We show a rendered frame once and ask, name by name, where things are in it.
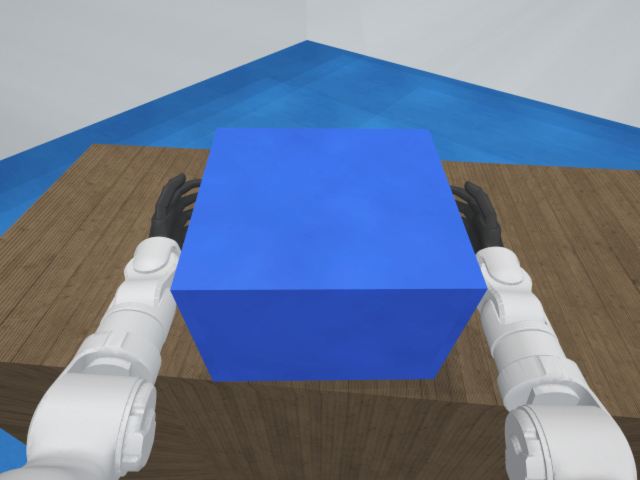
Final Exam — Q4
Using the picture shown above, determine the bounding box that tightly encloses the pedestal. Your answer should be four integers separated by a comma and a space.
0, 144, 640, 480

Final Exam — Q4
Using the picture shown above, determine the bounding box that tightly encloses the carton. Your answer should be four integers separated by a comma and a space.
170, 128, 488, 382

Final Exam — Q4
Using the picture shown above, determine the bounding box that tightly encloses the robot left upper arm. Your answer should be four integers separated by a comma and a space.
0, 373, 156, 480

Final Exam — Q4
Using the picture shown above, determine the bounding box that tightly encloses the robot left forearm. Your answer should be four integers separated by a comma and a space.
26, 237, 181, 462

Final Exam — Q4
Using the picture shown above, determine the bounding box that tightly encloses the robot right hand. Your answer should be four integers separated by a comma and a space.
450, 181, 504, 255

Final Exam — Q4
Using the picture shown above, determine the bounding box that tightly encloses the robot right upper arm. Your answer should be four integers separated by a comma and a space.
505, 404, 635, 480

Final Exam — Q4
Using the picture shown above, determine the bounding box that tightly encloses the robot right forearm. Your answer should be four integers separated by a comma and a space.
476, 247, 637, 480

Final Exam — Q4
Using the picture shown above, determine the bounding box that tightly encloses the robot left hand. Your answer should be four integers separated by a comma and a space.
148, 173, 202, 250

